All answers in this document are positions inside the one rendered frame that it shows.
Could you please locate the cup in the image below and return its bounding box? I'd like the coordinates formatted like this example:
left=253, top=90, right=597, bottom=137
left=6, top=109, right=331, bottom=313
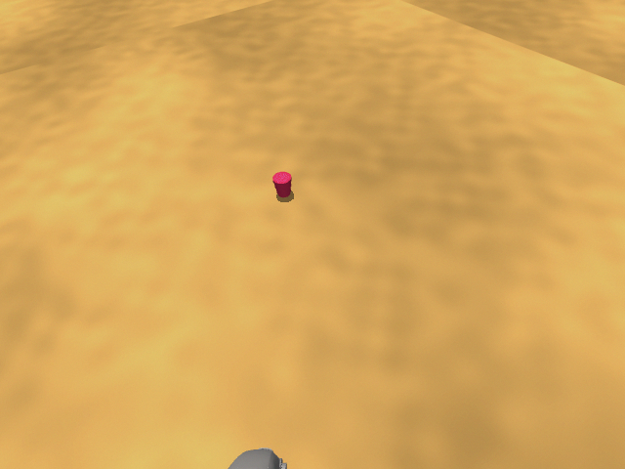
left=272, top=172, right=292, bottom=197

